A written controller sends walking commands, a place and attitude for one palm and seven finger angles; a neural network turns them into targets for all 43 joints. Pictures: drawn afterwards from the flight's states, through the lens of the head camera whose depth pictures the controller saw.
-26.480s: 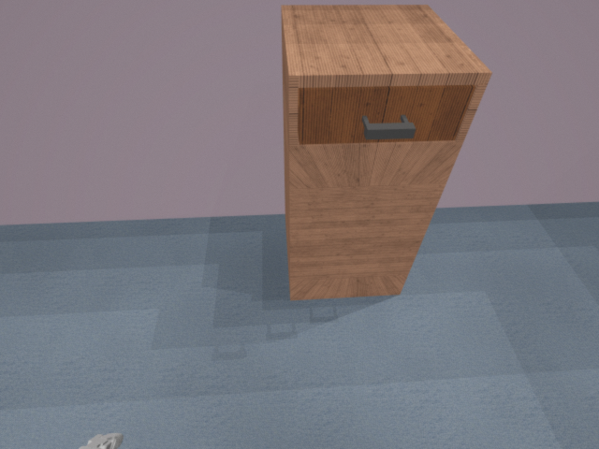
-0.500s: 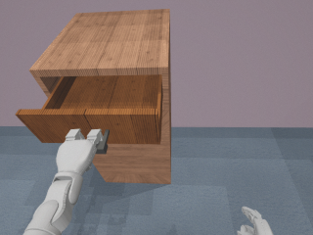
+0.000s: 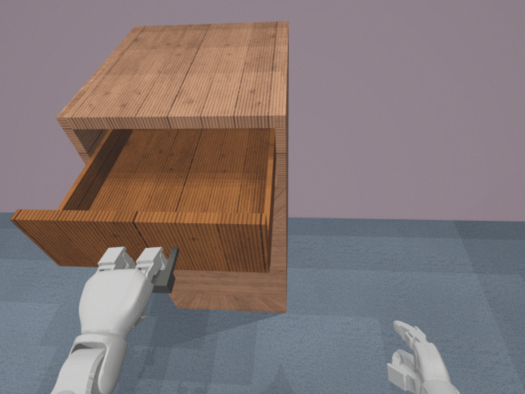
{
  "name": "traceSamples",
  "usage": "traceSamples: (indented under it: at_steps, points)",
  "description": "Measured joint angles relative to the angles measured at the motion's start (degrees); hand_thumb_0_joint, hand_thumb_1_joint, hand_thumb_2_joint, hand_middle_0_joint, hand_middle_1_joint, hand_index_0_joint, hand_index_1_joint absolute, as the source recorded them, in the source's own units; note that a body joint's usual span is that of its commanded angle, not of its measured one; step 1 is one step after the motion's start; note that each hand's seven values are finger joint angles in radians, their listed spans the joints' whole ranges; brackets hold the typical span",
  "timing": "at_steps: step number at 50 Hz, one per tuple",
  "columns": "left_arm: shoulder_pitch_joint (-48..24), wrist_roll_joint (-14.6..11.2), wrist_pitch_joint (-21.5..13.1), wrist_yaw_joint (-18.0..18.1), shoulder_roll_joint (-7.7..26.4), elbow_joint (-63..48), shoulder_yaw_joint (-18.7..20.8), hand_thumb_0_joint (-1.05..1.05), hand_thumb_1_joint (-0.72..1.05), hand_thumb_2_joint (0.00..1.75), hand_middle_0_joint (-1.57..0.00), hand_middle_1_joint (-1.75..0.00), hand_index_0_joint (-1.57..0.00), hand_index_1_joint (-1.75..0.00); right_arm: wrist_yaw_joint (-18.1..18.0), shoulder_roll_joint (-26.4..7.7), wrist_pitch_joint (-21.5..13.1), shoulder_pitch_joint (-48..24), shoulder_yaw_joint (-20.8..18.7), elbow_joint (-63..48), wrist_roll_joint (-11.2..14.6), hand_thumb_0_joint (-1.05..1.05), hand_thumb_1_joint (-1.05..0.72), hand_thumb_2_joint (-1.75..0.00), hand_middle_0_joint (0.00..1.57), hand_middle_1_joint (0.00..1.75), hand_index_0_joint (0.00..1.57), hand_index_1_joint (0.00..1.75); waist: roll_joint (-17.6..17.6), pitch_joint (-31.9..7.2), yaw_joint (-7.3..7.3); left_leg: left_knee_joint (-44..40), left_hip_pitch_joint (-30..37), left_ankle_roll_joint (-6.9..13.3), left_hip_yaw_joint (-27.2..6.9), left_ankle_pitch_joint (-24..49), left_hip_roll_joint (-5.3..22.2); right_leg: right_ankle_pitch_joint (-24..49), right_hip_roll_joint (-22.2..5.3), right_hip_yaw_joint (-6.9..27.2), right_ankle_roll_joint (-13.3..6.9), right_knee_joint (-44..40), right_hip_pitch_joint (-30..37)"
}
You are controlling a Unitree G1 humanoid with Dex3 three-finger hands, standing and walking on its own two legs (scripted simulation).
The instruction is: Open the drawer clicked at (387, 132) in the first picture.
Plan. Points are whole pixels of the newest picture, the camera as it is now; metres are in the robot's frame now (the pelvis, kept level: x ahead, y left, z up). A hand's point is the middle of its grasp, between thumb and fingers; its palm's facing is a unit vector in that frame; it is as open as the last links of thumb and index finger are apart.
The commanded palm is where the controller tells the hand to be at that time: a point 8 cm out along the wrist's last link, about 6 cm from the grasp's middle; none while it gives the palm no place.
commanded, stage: pull the drawer open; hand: left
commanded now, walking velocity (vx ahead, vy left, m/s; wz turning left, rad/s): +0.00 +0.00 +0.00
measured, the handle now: (141, 266) +0.28 +0.23 +0.05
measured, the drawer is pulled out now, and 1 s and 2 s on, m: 0.22 0.30 0.28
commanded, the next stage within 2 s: open the thumb to release the handle in 0.92 s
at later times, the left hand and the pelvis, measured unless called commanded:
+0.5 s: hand (125, 342) +0.18 +0.22 +0.03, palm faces +0.02 -0.10 -0.99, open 5.9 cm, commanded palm +0.14 +0.24 +0.08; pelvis -0.01 -0.01 -0.01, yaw +0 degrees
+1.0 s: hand (116, 368) +0.15 +0.22 +0.03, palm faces +0.00 -0.10 -0.99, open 6.0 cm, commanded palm +0.13 +0.23 +0.08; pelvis +0.00 -0.01 -0.01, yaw -2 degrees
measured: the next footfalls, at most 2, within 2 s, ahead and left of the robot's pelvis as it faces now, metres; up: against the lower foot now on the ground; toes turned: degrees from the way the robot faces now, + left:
none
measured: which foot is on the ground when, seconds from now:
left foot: down 0.00-1.00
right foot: down 0.00-1.00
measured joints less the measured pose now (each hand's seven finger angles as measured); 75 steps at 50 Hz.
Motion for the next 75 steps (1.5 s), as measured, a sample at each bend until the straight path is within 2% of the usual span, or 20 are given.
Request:
traceSamples:
  at_steps: [10,25,32,38,52,57,64,69,75]
  points:
    - [5.1,0.3,-0.7,1.3,0.5,-4.0,0.0,0.04,0.65,0.81,-0.30,-1.35,-0.42,-1.35,0.3,0.7,0.1,-0.7,0.5,-0.1,-0.5,0.01,-0.91,-0.90,0.20,0.30,0.20,0.30,0.3,0.2,0.79,1.4,-0.8,-0.1,-0.4,-0.5,0.0,-0.6,0.0,-0.4,-0.1,1.5,-0.7]
    - [10.9,-0.7,-2.4,2.1,1.5,-7.8,1.9,0.04,0.65,0.80,-0.29,-1.34,-0.42,-1.35,0.2,0.7,0.5,-0.4,1.0,-0.5,-0.8,0.01,-0.91,-0.90,0.20,0.30,0.21,0.30,-0.1,0.4,0.90,2.4,-1.5,-0.6,-0.5,-0.7,0.4,-0.9,0.4,-0.5,-0.6,2.7,-1.6]
    - [16.5,-1.5,-3.3,3.1,2.0,-11.1,3.3,0.05,0.66,0.77,-0.29,-1.34,-0.42,-1.34,0.8,0.3,0.9,-0.2,0.9,-1.3,-0.9,0.01,-0.91,-0.90,0.20,0.30,0.20,0.30,-0.3,0.0,0.54,2.9,-1.8,-0.7,0.1,-1.1,0.8,-1.1,0.8,0.1,-0.7,3.4,-2.3]
    - [21.0,-1.5,-4.3,4.7,2.6,-13.8,3.7,0.05,0.66,0.76,-0.29,-1.33,-0.41,-1.34,1.5,-0.4,1.4,-0.1,0.6,-2.3,-1.2,0.01,-0.91,-0.90,0.20,0.30,0.20,0.30,-0.3,-0.2,0.88,4.2,-3.0,-0.7,0.1,-1.6,0.9,-1.5,0.9,0.2,-0.7,4.5,-3.4]
    - [25.6,-2.1,-3.0,6.9,3.0,-16.7,4.3,0.04,0.67,0.75,-0.30,-1.33,-0.40,-1.33,3.3,-0.1,2.2,0.2,0.8,-4.3,-1.2,0.01,-0.91,-0.90,0.20,0.30,0.20,0.30,0.0,-1.7,-0.51,7.3,-5.8,-0.6,0.9,-3.5,1.2,-3.0,1.3,1.0,-0.6,7.5,-6.5]
    - [21.5,-0.8,-4.0,8.2,2.7,-14.8,3.5,0.02,0.64,0.77,-0.35,-1.32,-0.40,-1.33,2.6,-0.6,2.0,0.8,-0.2,-3.4,-1.8,0.01,-0.91,-0.90,0.20,0.30,0.20,0.30,0.4,-1.2,0.56,8.7,-7.3,-0.5,0.0,-3.8,0.6,-3.7,0.7,0.1,-0.5,8.8,-7.5]
    - [18.2,-1.1,-1.8,7.1,1.1,-13.4,2.2,0.01,0.45,0.71,-0.40,-1.30,-0.39,-1.31,1.6,0.3,2.3,1.0,0.4,-2.3,-1.3,0.01,-0.91,-0.90,0.20,0.30,0.20,0.30,0.7,-1.4,1.14,8.3,-6.7,-0.6,-0.5,-3.3,0.3,-3.7,0.3,-0.4,-0.6,8.8,-6.8]
    - [16.0,-1.2,-1.1,5.3,1.8,-12.0,1.8,0.01,0.18,0.59,-0.41,-1.28,-0.37,-1.28,0.5,0.9,2.1,0.7,1.4,-1.9,-0.8,0.01,-0.91,-0.90,0.20,0.30,0.20,0.30,0.6,-0.7,1.41,6.7,-4.9,-0.8,-1.0,-2.4,0.3,-2.9,0.4,-0.8,-0.8,7.3,-4.9]
    - [14.0,-1.7,-2.1,3.0,2.7,-10.6,2.1,0.00,-0.18,0.44,-0.40,-1.26,-0.34,-1.24,-0.6,0.9,1.4,-0.2,1.9,-1.6,-0.6,0.01,-0.91,-0.90,0.20,0.30,0.21,0.30,0.4,0.2,1.61,4.7,-3.1,-1.0,-1.6,-1.1,0.6,-1.6,0.7,-1.4,-1.1,5.0,-2.9]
